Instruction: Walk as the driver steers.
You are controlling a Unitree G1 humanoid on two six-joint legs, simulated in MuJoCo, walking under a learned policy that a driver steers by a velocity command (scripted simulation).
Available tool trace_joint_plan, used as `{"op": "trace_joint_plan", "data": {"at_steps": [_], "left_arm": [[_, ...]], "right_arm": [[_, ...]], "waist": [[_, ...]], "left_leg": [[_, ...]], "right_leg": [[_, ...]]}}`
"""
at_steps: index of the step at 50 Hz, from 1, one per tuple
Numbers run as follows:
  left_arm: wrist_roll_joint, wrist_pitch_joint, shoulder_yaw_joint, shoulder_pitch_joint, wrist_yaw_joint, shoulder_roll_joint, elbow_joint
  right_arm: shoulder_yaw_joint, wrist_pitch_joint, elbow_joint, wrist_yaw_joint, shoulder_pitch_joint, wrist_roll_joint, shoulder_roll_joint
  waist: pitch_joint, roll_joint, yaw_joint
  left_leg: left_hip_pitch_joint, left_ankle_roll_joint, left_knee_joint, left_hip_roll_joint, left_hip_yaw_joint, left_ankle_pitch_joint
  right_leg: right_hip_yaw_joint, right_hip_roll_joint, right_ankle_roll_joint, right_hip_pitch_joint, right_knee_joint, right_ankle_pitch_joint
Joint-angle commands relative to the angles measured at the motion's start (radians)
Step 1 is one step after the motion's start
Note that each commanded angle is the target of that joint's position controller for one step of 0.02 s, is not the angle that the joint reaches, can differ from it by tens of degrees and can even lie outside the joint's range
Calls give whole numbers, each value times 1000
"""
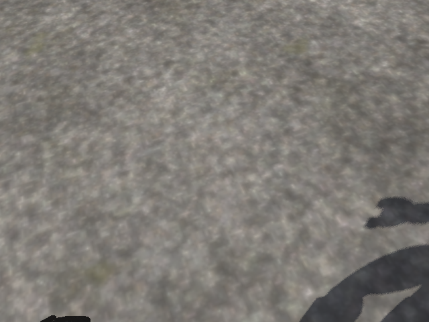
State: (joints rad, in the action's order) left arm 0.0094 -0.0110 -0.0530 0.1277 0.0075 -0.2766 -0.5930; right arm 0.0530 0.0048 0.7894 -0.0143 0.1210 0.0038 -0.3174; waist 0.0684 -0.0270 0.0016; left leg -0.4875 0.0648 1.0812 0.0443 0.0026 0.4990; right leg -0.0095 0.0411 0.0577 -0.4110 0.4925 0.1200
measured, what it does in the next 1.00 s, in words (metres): steps on the spot: left foot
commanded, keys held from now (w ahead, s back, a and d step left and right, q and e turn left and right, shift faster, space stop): no key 0.86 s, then w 0.14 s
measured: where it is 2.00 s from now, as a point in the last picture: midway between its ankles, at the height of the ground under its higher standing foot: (244, 307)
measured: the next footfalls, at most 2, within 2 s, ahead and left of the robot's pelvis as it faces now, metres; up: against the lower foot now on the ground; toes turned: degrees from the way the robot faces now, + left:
left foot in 0.18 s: +0.08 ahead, +0.16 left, +0.00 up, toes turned -1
left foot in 1.58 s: +0.47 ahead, +0.10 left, +0.00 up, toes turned +8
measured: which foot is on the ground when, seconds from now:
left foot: up 0.00-0.16, down 0.18-1.00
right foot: down 0.00-1.00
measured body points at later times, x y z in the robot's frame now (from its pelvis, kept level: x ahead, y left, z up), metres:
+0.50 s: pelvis +0.05 +0.04 +0.00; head +0.06 +0.04 +0.45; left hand +0.17 +0.30 -0.12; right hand +0.15 -0.21 -0.13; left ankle +0.04 +0.16 -0.73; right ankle +0.08 -0.09 -0.73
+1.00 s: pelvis +0.08 +0.04 +0.00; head +0.07 +0.04 +0.45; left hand +0.16 +0.31 -0.14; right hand +0.11 -0.22 -0.14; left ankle +0.04 +0.16 -0.73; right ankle +0.07 -0.08 -0.72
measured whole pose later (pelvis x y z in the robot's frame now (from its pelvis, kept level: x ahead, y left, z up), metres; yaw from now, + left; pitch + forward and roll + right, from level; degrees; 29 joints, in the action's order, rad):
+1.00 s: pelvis +0.08 +0.04 +0.00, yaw -2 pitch -1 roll +0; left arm -0.01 0.00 -0.06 0.19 -0.03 -0.24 -1.04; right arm 0.03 -0.02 1.02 -0.03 0.26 0.01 -0.25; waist 0.00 0.00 0.01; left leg -0.13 -0.03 0.49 -0.01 -0.02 0.35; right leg -0.01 0.00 0.01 -0.28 0.67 0.39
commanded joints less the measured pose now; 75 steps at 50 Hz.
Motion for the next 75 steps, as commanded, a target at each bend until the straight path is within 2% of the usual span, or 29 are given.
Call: {"op": "trace_joint_plan", "data": {"at_steps": [1, 5, 8, 9, 10, 11, 12, 13, 17, 24, 43, 45, 47, 49, 51, 53, 55, 56, 57, 58, 59, 60, 61, 63, 64, 67, 70, 72, 75], "left_arm": [[9, 13, -41, -31, -12, -140, 49], [10, 9, -34, -19, -18, -126, 10], [2, 5, -16, -31, -13, -88, -18], [6, 9, -4, 14, -11, -56, -44], [19, 13, 0, 55, -8, -44, -56], [16, 13, -1, 86, -9, -25, -54], [22, 10, -6, 30, -14, -60, -62], [17, 6, -15, 1, -19, -73, -60], [13, -1, -17, 26, -28, -65, -101], [2, 8, -22, 44, -33, -48, -172], [-7, -5, -22, 30, -56, -66, -377], [-12, -8, -19, 43, -56, -53, -404], [-18, 5, -20, 3, -52, -55, -393], [-27, 39, -17, -64, -37, -47, -362], [-39, 65, -20, -73, -20, -51, -358], [-45, 85, -19, -61, -7, -47, -366], [-40, 93, -24, 45, 0, -34, -421], [-37, 89, -36, 140, -1, -46, -466], [-38, 84, -48, 240, -5, -70, -493], [-34, 85, -66, 359, -15, -153, -507], [-23, 99, -63, 423, 2, -199, -520], [-19, 116, -42, 325, 5, -151, -499], [-20, 127, -26, 243, 9, -102, -469], [-16, 131, -8, 171, 17, -73, -442], [-11, 125, 1, 177, 14, -48, -445], [4, 117, 6, 239, -7, -63, -466], [17, 106, 10, 194, -29, -89, -448], [9, 102, 8, 225, -43, -109, -453], [-10, 84, 1, 220, -58, -124, -453]], "right_arm": [[15, 12, -20, -14, 107, -4, -65], [6, 15, -23, -12, 64, -4, -53], [3, 9, -5, 1, 90, -16, -33], [1, 6, -6, 5, 93, -33, -40], [9, 3, -21, 3, 84, -42, -103], [11, 1, -8, 4, 23, -37, -110], [-4, -8, -28, 9, -23, -39, -51], [-10, -17, -19, 9, -21, -42, -36], [-12, -41, 15, 1, 43, -19, -47], [-18, -37, 53, -5, 73, -15, -33], [-22, -26, 181, -4, 90, -10, -29], [-17, -21, 202, -9, 120, -3, -40], [3, -17, 201, -18, 146, 8, -100], [23, -33, 206, -24, 175, 17, -146], [24, -56, 203, -22, 181, 11, -123], [27, -63, 190, -16, 155, 25, -114], [31, -56, 179, -9, 108, 36, -123], [28, -54, 178, -6, 115, 30, -112], [16, -58, 172, -3, 103, 24, -79], [-9, -64, 143, 2, 80, 7, 2], [-7, -82, 101, -4, 69, 19, 11], [4, -96, 99, 0, 64, 46, -38], [8, -108, 102, 9, 63, 55, -55], [20, -115, 113, 12, 57, 34, -64], [23, -110, 119, 19, 63, 29, -57], [17, -86, 112, 31, 36, 25, -7], [-2, -82, 57, 32, -68, 19, 39], [-10, -76, 22, 41, -145, 14, 43], [-3, -62, -13, 62, -147, 14, 9]], "waist": [[-213, 149, 32], [-207, 166, -3], [-166, 144, 30], [-150, 110, 26], [-123, -5, -15], [-104, -163, -73], [-66, -142, -44], [-53, -131, -35], [-47, -50, -12], [-92, 29, 7], [-64, 19, 3], [-66, -9, 7], [14, -102, 31], [106, -152, 51], [122, -125, 48], [93, -95, 28], [33, -81, -35], [-9, -65, -67], [-47, -15, -114], [-95, 232, -147], [-129, 344, -144], [-50, 209, -96], [8, 160, -67], [35, 110, -33], [24, 119, -25], [23, 105, -31], [42, 91, -29], [27, 102, -51], [2, 121, -23]], "left_leg": [[89, 17, -126, 11, 17, -64], [174, 4, -315, 10, 19, -152], [315, -37, -556, -14, -15, -301], [364, -60, -630, 17, 27, -361], [357, -102, -679, 128, 144, -417], [175, -158, -726, 160, 176, -183], [77, -141, -772, 119, 166, -14], [54, -110, -776, 93, 142, 26], [137, -78, -717, 50, 84, -124], [222, -91, -674, 29, 57, -299], [270, -91, -712, 0, 31, -389], [269, -114, -748, -3, 44, -120], [264, -196, -849, 101, 208, 241], [263, -296, -957, 278, 429, 315], [354, -314, -954, 312, 445, 175], [379, -273, -924, 261, 337, 48], [235, -230, -853, 168, 188, -57], [159, -216, -786, 127, 145, -106], [83, -182, -643, 81, 82, -199], [-73, -101, -275, -24, -45, -149], [-232, -85, -24, -109, 16, 82], [-319, -108, 114, -31, 96, 43], [-349, -133, 131, 16, 98, -71], [-315, -140, 51, 74, 72, -235], [-275, -134, 16, 86, 62, -282], [-265, -98, -57, 73, 30, -366], [-140, -83, -310, 19, -15, -487], [-58, -81, -408, -6, -65, -563], [-27, -113, -473, -23, -62, -540]], "right_leg": [[-199, -228, 193, 124, -159, -291], [-221, -233, 182, 108, -170, -67], [-215, -193, 115, 38, -150, 180], [-198, -155, 58, 7, -133, 261], [-140, -85, 0, -19, -45, 331], [-49, -26, -42, 96, -28, 247], [-55, -36, -58, 190, -12, 158], [-60, -40, -52, 219, -8, 120], [-90, -61, -27, 198, -38, 72], [-90, -69, -40, 230, -32, -80], [-74, -72, -50, 281, -60, -123], [-20, -25, -49, 255, -23, 119], [43, 17, -47, 81, 114, 338], [21, -49, -29, -68, 275, 307], [-15, -105, -11, -186, 340, 378], [2, -116, 1, -120, 202, 349], [94, -47, -10, 189, 13, 131], [118, -2, -24, 348, 0, 79], [55, -31, -9, 480, -29, 103], [-295, -257, 80, 599, -183, 252], [-688, -418, 216, 637, -328, 399], [-667, -436, 229, 576, -328, 480], [-545, -390, 189, 525, -333, 457], [-356, -318, 127, 458, -351, 228], [-261, -284, 101, 440, -354, 112], [-101, -253, 97, 422, -354, -206], [61, -201, 67, 298, -346, -450], [105, -203, 59, 283, -333, -495], [125, -245, 50, 366, -237, -605]]}}
Velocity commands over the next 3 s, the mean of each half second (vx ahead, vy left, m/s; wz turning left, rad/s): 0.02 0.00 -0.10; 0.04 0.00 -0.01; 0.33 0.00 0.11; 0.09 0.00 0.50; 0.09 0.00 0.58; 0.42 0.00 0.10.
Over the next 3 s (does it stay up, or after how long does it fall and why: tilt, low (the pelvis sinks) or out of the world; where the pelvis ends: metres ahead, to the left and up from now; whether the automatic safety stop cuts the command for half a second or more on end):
stays up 0.60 0.16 -0.02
